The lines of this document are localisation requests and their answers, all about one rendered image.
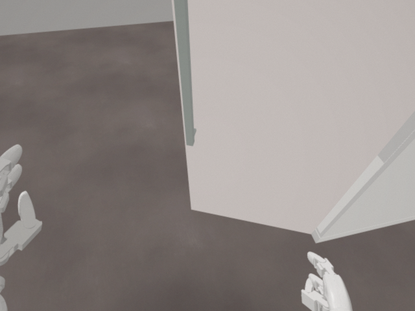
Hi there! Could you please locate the robot left hand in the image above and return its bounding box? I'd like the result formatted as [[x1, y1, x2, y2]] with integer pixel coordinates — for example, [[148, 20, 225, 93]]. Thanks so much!
[[0, 144, 42, 266]]

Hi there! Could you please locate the robot right hand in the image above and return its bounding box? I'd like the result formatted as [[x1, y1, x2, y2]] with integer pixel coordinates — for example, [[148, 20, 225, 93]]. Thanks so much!
[[302, 252, 353, 311]]

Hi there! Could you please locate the fridge door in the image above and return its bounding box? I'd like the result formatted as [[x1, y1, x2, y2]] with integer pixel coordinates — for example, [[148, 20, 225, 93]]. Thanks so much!
[[172, 0, 415, 234]]

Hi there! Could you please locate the handle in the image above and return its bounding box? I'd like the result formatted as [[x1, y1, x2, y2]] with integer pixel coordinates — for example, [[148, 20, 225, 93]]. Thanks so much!
[[174, 0, 196, 146]]

